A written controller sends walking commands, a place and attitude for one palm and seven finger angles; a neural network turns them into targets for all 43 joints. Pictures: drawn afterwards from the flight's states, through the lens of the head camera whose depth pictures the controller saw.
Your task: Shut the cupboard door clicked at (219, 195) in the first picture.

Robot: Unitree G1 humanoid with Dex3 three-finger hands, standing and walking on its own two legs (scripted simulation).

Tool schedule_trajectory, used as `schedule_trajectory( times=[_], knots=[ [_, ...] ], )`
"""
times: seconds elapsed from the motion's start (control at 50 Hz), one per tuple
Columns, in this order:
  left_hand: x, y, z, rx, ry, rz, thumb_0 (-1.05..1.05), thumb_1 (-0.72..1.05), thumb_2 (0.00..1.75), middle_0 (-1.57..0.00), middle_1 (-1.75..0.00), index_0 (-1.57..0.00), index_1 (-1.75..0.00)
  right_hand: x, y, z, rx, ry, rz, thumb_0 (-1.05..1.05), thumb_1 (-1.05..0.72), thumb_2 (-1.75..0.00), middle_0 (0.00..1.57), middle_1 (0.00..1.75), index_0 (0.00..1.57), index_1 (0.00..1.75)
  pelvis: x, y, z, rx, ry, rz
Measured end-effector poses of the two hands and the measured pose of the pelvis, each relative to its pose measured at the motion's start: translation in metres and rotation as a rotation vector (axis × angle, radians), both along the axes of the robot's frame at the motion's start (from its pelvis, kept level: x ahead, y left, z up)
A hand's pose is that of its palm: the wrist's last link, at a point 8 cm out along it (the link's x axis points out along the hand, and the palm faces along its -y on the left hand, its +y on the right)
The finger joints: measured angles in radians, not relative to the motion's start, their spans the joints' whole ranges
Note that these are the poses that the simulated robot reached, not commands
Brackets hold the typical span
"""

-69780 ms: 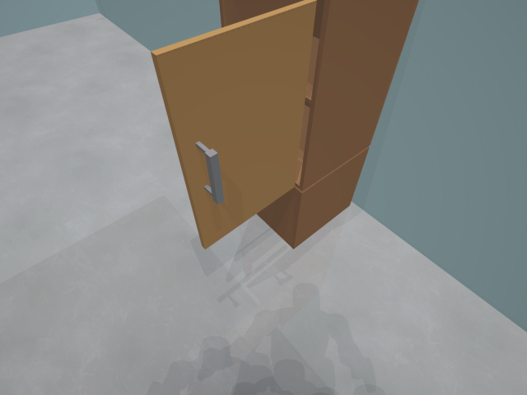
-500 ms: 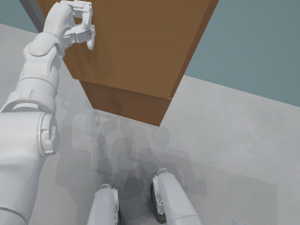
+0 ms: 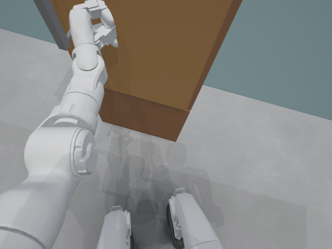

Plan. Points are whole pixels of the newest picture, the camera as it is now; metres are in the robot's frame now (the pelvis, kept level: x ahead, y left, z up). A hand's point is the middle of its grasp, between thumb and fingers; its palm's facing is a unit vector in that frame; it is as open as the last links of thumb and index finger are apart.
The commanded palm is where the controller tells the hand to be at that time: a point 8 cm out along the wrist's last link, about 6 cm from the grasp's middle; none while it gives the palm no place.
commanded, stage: pull the fist back off the door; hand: left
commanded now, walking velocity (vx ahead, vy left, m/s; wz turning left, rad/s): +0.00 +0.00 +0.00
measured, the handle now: (56, 13) +0.64 +0.15 +0.10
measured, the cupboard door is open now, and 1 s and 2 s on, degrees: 0 0 0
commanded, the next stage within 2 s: draw the hand back to the body in 0.64 s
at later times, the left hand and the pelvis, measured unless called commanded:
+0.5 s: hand (118, 53) +0.52 +0.03 +0.09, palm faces +0.03 -1.00 -0.02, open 3.1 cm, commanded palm +0.48 +0.08 +0.10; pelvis +0.03 -0.01 +0.04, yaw +0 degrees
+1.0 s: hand (94, 69) +0.46 +0.07 +0.13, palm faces +0.04 -1.00 -0.05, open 3.1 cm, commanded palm +0.41 +0.13 +0.14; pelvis +0.04 -0.01 +0.07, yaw -1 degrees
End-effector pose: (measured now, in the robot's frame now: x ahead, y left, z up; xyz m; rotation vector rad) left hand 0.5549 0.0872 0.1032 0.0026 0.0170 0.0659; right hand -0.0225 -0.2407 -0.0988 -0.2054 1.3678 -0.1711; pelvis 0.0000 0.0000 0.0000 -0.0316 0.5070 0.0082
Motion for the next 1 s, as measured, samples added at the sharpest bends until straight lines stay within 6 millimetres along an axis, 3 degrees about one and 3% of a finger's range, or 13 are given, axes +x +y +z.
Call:
schedule_trajectory(
  times=[0.12,0.3,0.46,0.62,0.72,0.86,1.0],
  knots=[
    [-0.005,-0.014,0.003,0.072,0.002,-0.04,0.01,0.91,0.95,-1.3,-1.5,-1.31,-1.5,-0.002,0.001,0.004,0.02,0.0,-0.047,0.0,-0.91,-0.9,0.21,0.3,0.2,0.3,0.001,-0.001,0.009,0.011,-0.026,-0.012],
    [-0.019,-0.009,0.005,0.04,-0.021,-0.043,0.01,0.91,0.92,-1.3,-1.5,-1.3,-1.5,0.005,-0.008,0.017,0.02,0.017,-0.054,0.0,-0.91,-0.9,0.2,0.3,0.2,0.3,0.014,-0.003,0.024,0.03,-0.053,-0.031],
    [-0.049,-0.007,-0.009,0.015,-0.014,-0.037,0.01,0.9,0.91,-1.3,-1.5,-1.3,-1.5,0.043,-0.023,0.023,-0.005,-0.034,-0.031,0.0,-0.91,-0.9,0.2,0.3,0.2,0.3,0.026,-0.006,0.034,0.034,-0.088,-0.027],
    [-0.075,-0.005,-0.003,0.041,-0.045,-0.058,0.01,0.9,0.9,-1.3,-1.5,-1.3,-1.5,0.097,-0.027,0.027,-0.005,-0.155,0.005,0.0,-0.91,-0.9,0.2,0.3,0.2,0.29,0.034,-0.009,0.042,0.038,-0.127,-0.021],
    [-0.08,-0.005,-0.001,0.034,-0.026,-0.052,0.01,0.9,0.9,-1.31,-1.5,-1.3,-1.5,0.122,-0.025,0.029,-0.005,-0.213,0.036,0.0,-0.91,-0.9,0.2,0.3,0.2,0.29,0.033,-0.011,0.044,0.041,-0.143,-0.009],
    [-0.083,0.004,0.011,0.036,-0.072,-0.05,0.01,0.9,0.9,-1.31,-1.5,-1.3,-1.5,0.131,-0.022,0.028,0.006,-0.249,0.034,0.0,-0.91,-0.9,0.2,0.3,0.2,0.3,0.031,-0.013,0.044,0.046,-0.152,-0.018],
    [-0.122,0.036,0.03,0.052,-0.042,-0.027,0.01,0.9,0.9,-1.3,-1.5,-1.3,-1.5,0.128,-0.016,0.046,0.037,-0.269,-0.007,0.0,-0.91,-0.9,0.2,0.3,0.2,0.29,0.037,-0.013,0.066,0.049,-0.229,-0.035]
  ],
)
